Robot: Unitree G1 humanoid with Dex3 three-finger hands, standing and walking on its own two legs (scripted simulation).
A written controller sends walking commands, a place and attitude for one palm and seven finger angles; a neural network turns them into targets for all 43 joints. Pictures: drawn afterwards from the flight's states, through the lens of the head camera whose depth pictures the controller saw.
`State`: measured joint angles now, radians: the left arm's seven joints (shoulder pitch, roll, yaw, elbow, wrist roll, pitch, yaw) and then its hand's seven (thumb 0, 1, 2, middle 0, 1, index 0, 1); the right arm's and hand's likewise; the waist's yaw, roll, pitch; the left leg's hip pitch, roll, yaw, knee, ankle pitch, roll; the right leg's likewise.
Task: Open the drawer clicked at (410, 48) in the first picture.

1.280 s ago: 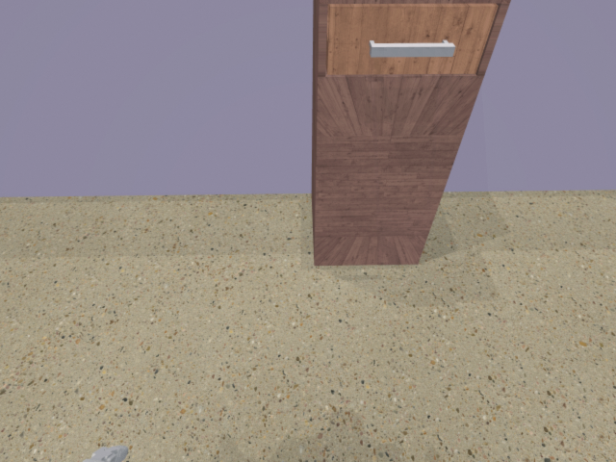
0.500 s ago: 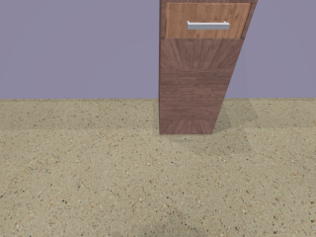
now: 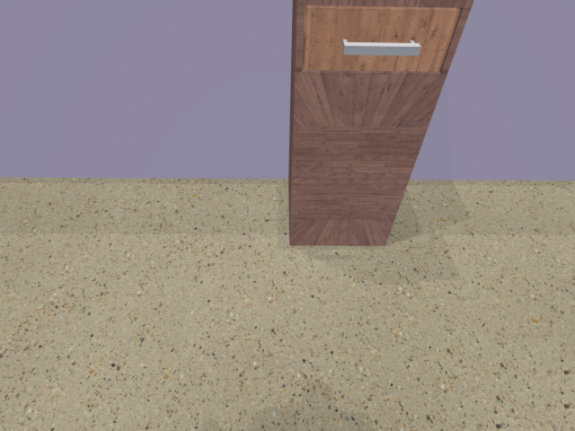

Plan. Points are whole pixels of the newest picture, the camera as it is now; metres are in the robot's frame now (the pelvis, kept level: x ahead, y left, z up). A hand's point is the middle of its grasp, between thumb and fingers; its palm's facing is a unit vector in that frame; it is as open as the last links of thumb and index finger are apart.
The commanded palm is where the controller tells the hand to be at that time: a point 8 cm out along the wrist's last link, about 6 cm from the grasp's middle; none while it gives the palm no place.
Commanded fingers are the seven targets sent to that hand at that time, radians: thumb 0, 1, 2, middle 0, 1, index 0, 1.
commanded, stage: look at it before walking up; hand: left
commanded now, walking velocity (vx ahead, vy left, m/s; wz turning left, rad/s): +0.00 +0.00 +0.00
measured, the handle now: (379, 45) +1.00 -0.18 +0.12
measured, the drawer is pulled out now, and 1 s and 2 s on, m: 0.00 0.00 0.00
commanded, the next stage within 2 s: walk to a spot facing it in 0.16 s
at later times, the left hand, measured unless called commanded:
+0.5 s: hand out of the picture +0.07 +0.23 -0.17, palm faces -0.08 -0.95 -0.31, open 7.4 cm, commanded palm none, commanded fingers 0.00 0.90 0.90 -0.20 -0.30 -0.20 -0.30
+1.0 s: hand out of the picture +0.07 +0.16 -0.17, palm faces -0.26 -0.94 -0.24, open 7.4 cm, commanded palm none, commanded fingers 0.00 0.90 0.90 -0.20 -0.30 -0.20 -0.30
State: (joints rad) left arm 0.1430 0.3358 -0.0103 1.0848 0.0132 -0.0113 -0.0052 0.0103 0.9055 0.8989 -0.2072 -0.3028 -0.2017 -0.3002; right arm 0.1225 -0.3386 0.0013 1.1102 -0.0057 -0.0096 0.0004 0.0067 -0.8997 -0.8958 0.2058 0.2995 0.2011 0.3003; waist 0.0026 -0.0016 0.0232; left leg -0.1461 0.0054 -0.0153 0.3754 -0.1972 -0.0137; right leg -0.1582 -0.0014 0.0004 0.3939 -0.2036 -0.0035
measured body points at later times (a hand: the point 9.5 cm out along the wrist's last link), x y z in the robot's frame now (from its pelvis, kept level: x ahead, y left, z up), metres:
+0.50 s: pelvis +0.00 +0.00 -0.01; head +0.01 -0.01 +0.44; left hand +0.07 +0.28 -0.15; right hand +0.07 -0.28 -0.15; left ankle +0.01 +0.13 -0.75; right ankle +0.01 -0.12 -0.74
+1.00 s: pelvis -0.03 -0.02 +0.00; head +0.01 -0.04 +0.44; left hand +0.08 +0.21 -0.15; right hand -0.02 -0.30 -0.15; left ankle -0.01 +0.15 -0.67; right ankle -0.01 -0.10 -0.75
